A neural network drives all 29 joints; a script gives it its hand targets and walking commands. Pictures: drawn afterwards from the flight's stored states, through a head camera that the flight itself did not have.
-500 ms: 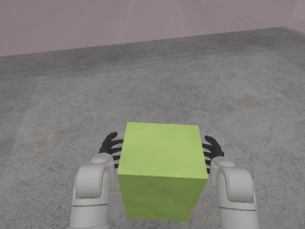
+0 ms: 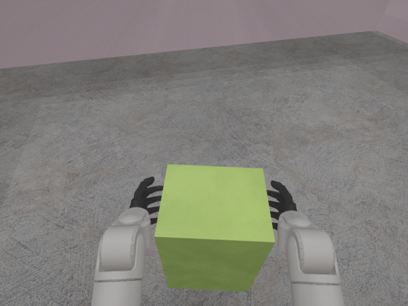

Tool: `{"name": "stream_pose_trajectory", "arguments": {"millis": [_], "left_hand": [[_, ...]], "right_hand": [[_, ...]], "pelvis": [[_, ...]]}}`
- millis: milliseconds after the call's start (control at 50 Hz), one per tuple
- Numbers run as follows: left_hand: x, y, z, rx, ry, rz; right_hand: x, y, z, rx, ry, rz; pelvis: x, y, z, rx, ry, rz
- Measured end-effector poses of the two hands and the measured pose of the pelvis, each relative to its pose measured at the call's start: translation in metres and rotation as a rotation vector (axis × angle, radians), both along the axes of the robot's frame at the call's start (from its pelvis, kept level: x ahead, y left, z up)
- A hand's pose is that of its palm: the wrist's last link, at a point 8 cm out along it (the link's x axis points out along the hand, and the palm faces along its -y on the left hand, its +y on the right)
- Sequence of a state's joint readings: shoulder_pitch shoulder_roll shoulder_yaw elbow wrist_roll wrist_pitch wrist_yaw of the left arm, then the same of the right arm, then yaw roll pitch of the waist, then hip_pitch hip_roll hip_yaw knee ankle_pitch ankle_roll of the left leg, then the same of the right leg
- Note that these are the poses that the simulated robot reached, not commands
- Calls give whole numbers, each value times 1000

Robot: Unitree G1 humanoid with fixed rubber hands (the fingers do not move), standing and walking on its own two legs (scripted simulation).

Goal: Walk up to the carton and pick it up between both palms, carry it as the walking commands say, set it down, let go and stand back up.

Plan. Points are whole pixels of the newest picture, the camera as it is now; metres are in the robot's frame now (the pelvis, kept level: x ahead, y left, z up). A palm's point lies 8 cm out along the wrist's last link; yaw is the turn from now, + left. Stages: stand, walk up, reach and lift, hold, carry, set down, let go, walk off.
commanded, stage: carry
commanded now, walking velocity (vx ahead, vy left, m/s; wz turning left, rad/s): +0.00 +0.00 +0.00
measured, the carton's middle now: (211, 233) +0.29 +0.00 -0.01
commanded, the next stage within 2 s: hold in 1.26 s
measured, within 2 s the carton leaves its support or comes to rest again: neither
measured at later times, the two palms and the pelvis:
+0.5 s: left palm (145, 214) +0.29 +0.13 +0.08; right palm (291, 218) +0.29 -0.14 +0.07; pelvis +0.00 -0.01 +0.00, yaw +0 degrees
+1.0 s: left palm (149, 213) +0.29 +0.12 +0.08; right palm (294, 218) +0.29 -0.15 +0.07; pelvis +0.00 -0.01 +0.00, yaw +0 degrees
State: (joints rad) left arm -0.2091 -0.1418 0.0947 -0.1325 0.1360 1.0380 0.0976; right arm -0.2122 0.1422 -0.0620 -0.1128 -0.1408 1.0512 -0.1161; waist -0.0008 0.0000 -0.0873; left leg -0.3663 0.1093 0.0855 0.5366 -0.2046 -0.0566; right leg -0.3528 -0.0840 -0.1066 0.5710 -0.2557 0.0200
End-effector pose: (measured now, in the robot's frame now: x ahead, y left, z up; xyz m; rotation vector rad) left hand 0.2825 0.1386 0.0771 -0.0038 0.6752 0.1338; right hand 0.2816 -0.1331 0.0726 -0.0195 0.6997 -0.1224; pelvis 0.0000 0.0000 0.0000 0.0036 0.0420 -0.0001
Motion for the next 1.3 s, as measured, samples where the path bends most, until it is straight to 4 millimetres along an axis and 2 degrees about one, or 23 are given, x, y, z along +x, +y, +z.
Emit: {"name": "stream_pose_trajectory", "arguments": {"millis": [1260, 1300], "left_hand": [[4, -18, -1, 16, -10, -8], [7, -19, -13, 41, 23, -33]], "right_hand": [[4, -18, -2, 9, -16, -4], [7, -19, -14, -4, 15, 7]], "pelvis": [[5, -16, 1, 6, -5, -6], [2, -15, 4, 8, -53, -29]]}}
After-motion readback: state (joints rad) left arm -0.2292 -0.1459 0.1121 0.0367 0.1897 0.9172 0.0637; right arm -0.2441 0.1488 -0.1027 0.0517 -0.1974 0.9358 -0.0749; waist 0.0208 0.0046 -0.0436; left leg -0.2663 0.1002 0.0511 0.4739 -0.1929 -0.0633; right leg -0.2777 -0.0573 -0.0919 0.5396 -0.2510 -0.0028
